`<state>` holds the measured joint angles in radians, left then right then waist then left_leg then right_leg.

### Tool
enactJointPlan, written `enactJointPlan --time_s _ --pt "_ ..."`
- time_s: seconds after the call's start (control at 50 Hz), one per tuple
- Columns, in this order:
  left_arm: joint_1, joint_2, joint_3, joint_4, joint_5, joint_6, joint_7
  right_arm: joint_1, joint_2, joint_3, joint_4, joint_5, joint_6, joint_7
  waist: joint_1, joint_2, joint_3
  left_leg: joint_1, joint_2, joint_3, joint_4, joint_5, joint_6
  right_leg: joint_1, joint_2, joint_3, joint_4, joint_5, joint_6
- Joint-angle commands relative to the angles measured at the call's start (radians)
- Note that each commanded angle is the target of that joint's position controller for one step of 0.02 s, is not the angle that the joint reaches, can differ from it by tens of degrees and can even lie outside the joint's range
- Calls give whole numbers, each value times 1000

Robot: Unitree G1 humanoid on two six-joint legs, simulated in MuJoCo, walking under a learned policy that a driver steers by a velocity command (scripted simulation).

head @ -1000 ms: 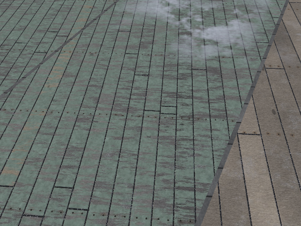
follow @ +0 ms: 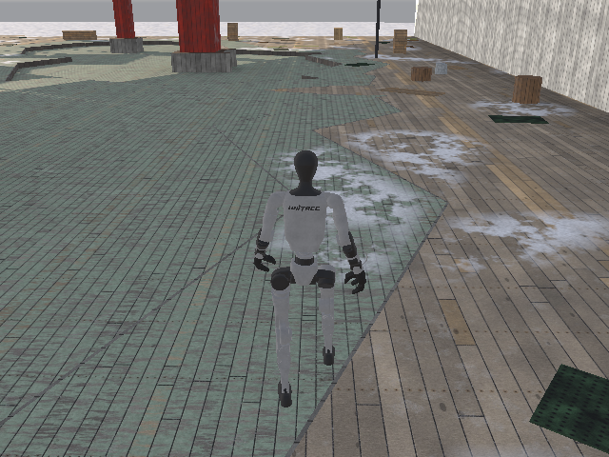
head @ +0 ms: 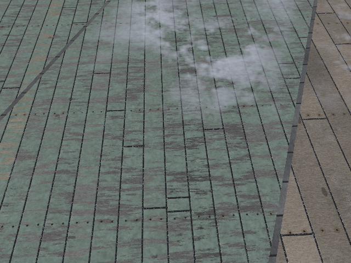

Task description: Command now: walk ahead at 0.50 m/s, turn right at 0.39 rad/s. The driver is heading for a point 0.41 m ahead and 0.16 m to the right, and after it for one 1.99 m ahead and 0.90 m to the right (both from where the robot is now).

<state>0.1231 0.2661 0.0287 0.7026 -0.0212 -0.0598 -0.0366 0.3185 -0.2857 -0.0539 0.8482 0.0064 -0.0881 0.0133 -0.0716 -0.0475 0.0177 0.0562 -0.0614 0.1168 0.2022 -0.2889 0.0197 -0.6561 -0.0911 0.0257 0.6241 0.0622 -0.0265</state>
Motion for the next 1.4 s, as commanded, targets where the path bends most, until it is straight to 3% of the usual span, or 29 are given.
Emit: enactJointPlan --time_s 0.02,0.08,0.1,0.12,0.14,0.16,0.2,0.22,0.28,0.4,0.48,0.54,0.56,0.58,0.6,0.62,0.64,0.7,0.74,0.86,1.0,1.02,1.04,1.06,1.1,1.12,1.18,1.34,1.4 --pt "-119 78 20 -124 3 -16 -21 12 -176 -45 -27 9 13 -12 -2 87 58 51 332 -64 16 464 136 -51 17 -22 -37 -102 -38" --pt "107 155 66 -93 6 -8 -20 -34 -205 -51 -46 7 41 -30 136 112 -98 27 287 17 370 934 80 287 132 -118 -76 -181 -103" --pt "279 227 99 -57 3 -2 -6 -22 -177 -37 -66 -6 40 -40 206 51 -202 -169 246 37 642 785 40 587 81 0 -76 -136 -153" --pt "325 347 125 -55 -2 -2 1 87 -51 8 -115 -29 13 -24 137 -209 -324 -642 60 11 1041 71 -30 992 -177 536 -132 -304 -340" --pt "356 261 100 -73 -2 -7 1 32 -100 4 -104 -19 -26 -7 178 -147 -434 -789 9 -198 1166 -272 -20 1089 -243 815 -290 -383 -372" --pt "323 212 82 -70 11 -10 2 -64 -157 -13 -135 22 -46 7 192 -92 -303 -871 66 -230 1189 -200 2 1008 -215 666 -307 -353 -311" --pt "197 180 72 -95 12 -8 6 -133 -138 -7 -154 0 -59 -2 125 62 -125 -820 140 -203 1037 -65 5 712 -146 451 -326 -150 -267" --pt "163 164 66 -109 23 -11 7 -121 -143 -14 -157 -11 -50 -7 87 28 -101 -742 166 -208 981 -34 -3 610 -120 394 -340 -16 -264" --pt "130 157 65 -116 14 -14 19 -91 -114 -13 -150 -21 -17 -11 47 6 -79 -673 165 -186 875 16 -51 471 -65 300 -390 52 -269" --pt "206 201 82 -72 6 11 56 -291 -65 5 -204 -25 -14 -11 110 -37 -43 -568 59 -147 444 341 -88 385 30 182 -321 207 -174" --pt "235 190 85 -54 -2 39 71 -332 -99 -10 -220 -13 -16 0 116 -64 -65 -519 17 -192 310 351 -66 472 5 298 -223 124 -133" --pt "161 169 82 -83 1 51 81 -234 -133 -31 -198 -20 -29 -1 50 -84 -96 -408 37 -200 206 362 -19 519 23 363 -70 108 -90" --pt "153 130 70 -103 7 50 78 -170 -162 -38 -193 -36 -34 -7 26 -38 -177 -234 123 -242 194 523 25 472 82 329 77 29 -53" --pt "231 65 50 -117 30 48 75 -112 -211 -44 -200 -52 -27 -18 50 165 -292 46 348 -437 277 957 114 280 188 223 343 -483 3" --pt "407 95 46 -112 6 47 67 -73 -209 -48 -177 -43 -4 -13 109 394 -421 219 553 -760 255 879 291 82 226 172 568 -824 40" --pt "413 192 70 -70 -2 61 67 -129 -145 -36 -210 -19 12 -13 97 245 -364 128 515 -735 220 632 276 41 149 184 676 -739 75" --pt "298 229 84 -83 -4 79 70 -167 -97 -21 -227 -16 27 -19 67 168 -256 33 443 -581 201 493 226 7 124 136 706 -660 97" --pt "217 180 82 -111 -1 122 81 -257 -106 -17 -217 -30 56 -28 96 164 -88 -279 310 -351 98 313 188 90 66 60 615 -537 114" --pt "218 133 71 -119 2 122 82 -257 -114 -23 -202 -35 56 -33 94 191 -87 -301 293 -271 68 350 206 129 65 21 534 -508 113" --pt "129 122 61 -160 10 116 63 -268 -159 -44 -176 -19 73 -37 69 176 -132 -256 359 -187 51 330 233 213 16 -6 298 -409 87" --pt "163 144 81 -156 14 120 35 -246 -177 -53 -131 20 95 -25 102 166 -115 -264 346 -87 195 217 119 440 80 -86 -110 -277 -13" --pt "194 187 97 -151 17 119 42 -201 -137 -45 -110 15 98 -22 104 68 -99 -359 289 -23 327 108 38 533 37 15 -220 -152 -60" --pt "202 309 122 -175 17 118 62 -183 -74 -25 -143 -36 97 -14 59 -259 -90 -636 133 78 645 -269 -77 664 -222 381 -254 166 -187" --pt "196 318 119 -195 50 97 53 -298 -119 -41 -181 -33 91 -26 134 -221 -96 -733 59 -94 840 -368 -88 559 -292 498 -303 125 -321" --pt "100 237 96 -192 45 63 48 -267 -145 -56 -155 1 98 -35 83 -96 -81 -733 99 -160 926 -212 -64 528 -193 329 -298 44 -232" --pt "63 198 82 -195 30 60 50 -240 -142 -58 -127 -6 102 -41 71 -69 -94 -719 109 -164 923 -159 -70 534 -160 283 -285 41 -193" --pt "38 154 57 -192 33 57 59 -205 -127 -56 -112 -6 104 -38 52 -84 -125 -628 93 -150 944 -60 -96 514 -120 215 -275 160 -189" --pt "50 162 55 -145 37 69 52 -238 -97 -30 -120 2 104 -23 102 -102 -77 -441 98 -136 530 -95 -95 491 -116 259 -263 8 -210" --pt "18 132 41 -122 24 69 45 -195 -80 -24 -103 0 95 -18 67 -79 -70 -330 87 -122 307 16 -73 467 -90 273 -227 2 -185"
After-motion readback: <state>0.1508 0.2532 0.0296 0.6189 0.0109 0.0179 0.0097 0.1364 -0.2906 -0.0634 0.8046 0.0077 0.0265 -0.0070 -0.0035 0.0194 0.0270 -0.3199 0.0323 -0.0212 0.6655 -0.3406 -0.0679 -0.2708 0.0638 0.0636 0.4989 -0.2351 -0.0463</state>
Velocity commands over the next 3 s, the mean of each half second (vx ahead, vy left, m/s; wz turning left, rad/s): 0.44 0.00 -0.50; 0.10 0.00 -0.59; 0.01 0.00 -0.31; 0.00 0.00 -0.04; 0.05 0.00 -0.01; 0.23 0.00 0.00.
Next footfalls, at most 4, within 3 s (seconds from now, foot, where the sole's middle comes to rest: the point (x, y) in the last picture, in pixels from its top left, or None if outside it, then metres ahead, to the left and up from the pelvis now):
0.10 right None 0.24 -0.12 -0.77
0.56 left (173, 249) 0.53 0.00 -0.77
1.02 right None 0.36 -0.20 -0.77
1.44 left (177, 257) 0.50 -0.01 -0.77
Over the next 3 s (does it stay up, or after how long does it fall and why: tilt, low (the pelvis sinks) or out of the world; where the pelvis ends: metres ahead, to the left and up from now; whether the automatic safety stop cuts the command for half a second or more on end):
stays up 0.50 -0.21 0.00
